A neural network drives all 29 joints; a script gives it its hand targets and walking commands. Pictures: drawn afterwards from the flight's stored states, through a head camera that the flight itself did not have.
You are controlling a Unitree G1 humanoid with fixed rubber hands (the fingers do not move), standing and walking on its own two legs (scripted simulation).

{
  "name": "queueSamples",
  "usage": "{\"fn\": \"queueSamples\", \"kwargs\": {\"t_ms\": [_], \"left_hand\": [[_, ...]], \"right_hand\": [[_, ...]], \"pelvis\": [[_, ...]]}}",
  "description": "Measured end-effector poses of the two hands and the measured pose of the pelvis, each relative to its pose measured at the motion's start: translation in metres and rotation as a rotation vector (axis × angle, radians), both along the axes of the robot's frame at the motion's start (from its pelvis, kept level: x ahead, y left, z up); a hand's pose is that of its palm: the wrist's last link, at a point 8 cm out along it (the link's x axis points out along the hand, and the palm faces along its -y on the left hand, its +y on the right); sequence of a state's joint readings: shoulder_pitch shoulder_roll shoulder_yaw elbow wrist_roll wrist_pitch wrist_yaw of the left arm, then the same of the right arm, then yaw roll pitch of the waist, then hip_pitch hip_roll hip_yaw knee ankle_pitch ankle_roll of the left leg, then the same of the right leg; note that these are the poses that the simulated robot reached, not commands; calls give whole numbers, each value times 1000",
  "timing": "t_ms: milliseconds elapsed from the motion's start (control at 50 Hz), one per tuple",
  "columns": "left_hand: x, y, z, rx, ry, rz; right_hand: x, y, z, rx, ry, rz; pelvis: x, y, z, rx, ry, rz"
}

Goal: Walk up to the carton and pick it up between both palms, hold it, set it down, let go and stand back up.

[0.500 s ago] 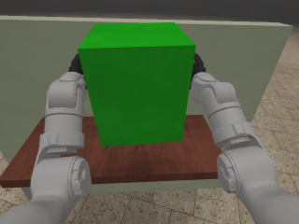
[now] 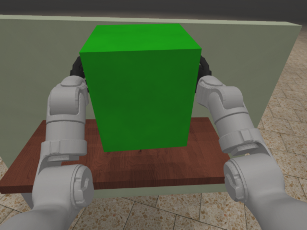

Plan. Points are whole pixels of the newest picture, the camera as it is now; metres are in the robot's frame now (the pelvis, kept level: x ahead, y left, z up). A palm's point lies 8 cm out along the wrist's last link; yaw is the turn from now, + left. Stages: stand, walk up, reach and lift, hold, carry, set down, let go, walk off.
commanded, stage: hold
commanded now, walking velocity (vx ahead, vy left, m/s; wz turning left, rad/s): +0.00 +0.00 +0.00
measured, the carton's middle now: (142, 86) +0.39 +0.01 +0.27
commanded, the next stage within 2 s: none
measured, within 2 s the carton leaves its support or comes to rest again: neither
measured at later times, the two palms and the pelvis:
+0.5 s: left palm (77, 82) +0.37 +0.16 +0.29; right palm (203, 83) +0.36 -0.14 +0.28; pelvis +0.00 +0.00 +0.00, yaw +0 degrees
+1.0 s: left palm (77, 82) +0.37 +0.16 +0.29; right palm (202, 83) +0.37 -0.14 +0.28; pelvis +0.00 +0.00 +0.00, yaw +0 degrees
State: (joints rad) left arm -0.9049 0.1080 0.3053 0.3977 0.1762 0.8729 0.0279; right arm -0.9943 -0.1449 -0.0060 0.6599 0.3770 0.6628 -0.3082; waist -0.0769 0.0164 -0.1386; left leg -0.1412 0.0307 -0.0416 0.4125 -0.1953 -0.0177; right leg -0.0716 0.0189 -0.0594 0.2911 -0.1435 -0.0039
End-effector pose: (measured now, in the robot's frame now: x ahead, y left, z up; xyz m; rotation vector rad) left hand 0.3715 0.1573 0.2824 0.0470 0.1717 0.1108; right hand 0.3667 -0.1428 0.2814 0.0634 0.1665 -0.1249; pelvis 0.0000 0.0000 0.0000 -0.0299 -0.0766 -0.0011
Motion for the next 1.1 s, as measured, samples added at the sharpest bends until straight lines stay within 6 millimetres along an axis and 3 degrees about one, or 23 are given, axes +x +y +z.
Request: {"fn": "queueSamples", "kwargs": {"t_ms": [1100], "left_hand": [[-1, 1, 4, 0, -4, 2]], "right_hand": [[-1, 1, 0, 0, 8, 2]], "pelvis": [[-2, -2, 0, 1, 6, 1]]}}
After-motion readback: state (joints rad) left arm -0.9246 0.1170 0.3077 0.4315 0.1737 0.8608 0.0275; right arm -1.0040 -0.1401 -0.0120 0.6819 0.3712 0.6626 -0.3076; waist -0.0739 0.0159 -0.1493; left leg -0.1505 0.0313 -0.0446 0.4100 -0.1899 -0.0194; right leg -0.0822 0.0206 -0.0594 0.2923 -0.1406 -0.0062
